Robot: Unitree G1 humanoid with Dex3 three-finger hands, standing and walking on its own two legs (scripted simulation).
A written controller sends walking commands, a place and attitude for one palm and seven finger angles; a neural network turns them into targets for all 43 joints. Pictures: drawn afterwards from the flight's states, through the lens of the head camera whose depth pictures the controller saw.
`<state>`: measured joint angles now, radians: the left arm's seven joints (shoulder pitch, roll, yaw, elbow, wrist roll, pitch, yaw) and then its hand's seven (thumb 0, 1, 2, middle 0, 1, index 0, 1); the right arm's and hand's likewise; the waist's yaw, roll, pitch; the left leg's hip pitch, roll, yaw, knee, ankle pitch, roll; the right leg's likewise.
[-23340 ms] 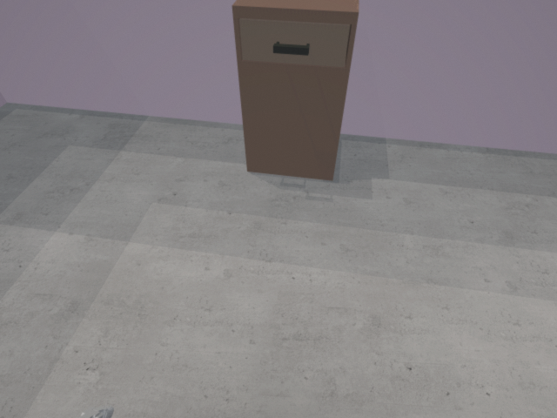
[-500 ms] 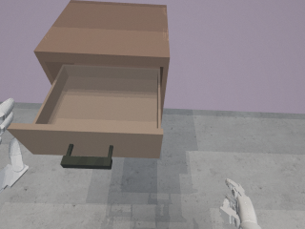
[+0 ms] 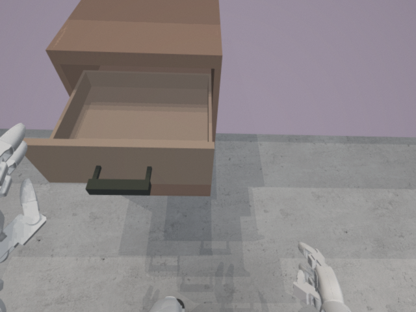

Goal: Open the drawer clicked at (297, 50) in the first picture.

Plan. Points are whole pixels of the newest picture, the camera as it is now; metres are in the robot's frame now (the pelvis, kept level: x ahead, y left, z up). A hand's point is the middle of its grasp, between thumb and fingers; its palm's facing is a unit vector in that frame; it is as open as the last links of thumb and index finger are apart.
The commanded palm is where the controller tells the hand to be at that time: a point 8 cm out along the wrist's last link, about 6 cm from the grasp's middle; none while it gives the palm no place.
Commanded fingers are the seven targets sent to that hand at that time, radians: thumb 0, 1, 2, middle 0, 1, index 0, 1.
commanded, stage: step back with the hand held close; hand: left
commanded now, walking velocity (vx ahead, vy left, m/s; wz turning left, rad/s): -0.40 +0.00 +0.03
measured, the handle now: (121, 178) +0.40 +0.24 -0.05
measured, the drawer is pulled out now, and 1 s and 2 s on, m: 0.30 0.30 0.30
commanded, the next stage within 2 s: stop stepping back and stand still in 0.18 s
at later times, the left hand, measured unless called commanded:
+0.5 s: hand out of the picture +0.06 +0.21 +0.17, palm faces +0.35 -0.81 -0.47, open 7.4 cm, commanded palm +0.00 +0.25 +0.19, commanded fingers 0.00 0.90 0.90 -0.20 -0.30 -0.20 -0.30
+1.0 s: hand out of the picture +0.00 +0.21 +0.17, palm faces +0.41 -0.81 -0.41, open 7.4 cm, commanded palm -0.06 +0.26 +0.19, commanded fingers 0.00 0.90 0.90 -0.20 -0.30 -0.20 -0.30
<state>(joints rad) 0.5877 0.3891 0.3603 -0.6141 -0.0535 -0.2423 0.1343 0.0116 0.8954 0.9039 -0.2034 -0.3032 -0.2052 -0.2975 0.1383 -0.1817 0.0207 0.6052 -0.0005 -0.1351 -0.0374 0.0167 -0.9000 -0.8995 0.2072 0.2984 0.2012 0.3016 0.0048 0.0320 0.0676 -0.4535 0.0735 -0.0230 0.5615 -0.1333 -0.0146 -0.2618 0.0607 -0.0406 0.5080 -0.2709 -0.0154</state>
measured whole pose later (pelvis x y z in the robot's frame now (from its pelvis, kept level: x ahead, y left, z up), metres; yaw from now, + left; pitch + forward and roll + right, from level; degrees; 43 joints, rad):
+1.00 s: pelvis -0.18 -0.03 +0.00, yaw +3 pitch -1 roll +0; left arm 0.63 0.35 0.33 -0.54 -0.02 -0.22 0.15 0.01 0.89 0.90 -0.21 -0.30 -0.21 -0.30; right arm 0.24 -0.20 -0.01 0.65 0.01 -0.08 -0.05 0.02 -0.90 -0.90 0.21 0.30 0.20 0.30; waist -0.03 -0.02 -0.02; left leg -0.27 0.00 0.04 0.61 -0.38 0.03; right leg -0.29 0.00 -0.08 0.51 -0.21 -0.05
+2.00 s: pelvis -0.17 -0.02 +0.01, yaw +3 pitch -2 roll +0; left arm 0.29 0.13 0.00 1.15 0.01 0.00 0.04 0.00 0.91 0.90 -0.19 -0.30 -0.20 -0.30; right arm 0.31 -0.09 0.01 1.12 -0.01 0.01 -0.03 0.01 -0.91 -0.90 0.20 0.30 0.20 0.30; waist -0.01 0.03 0.05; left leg -0.16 -0.01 0.05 0.41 -0.21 0.03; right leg -0.19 0.00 -0.04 0.41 -0.18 -0.02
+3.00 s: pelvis -0.14 -0.04 +0.02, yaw +3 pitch -2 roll +0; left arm 0.25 0.15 0.01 1.14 0.01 -0.01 0.04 0.00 0.91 0.90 -0.20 -0.30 -0.20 -0.30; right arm 0.27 -0.13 -0.02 1.14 -0.01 0.00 -0.04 0.01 -0.91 -0.90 0.20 0.30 0.20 0.30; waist -0.01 0.02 0.06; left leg -0.11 0.02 0.05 0.37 -0.22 0.00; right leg -0.14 0.04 -0.05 0.36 -0.19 -0.05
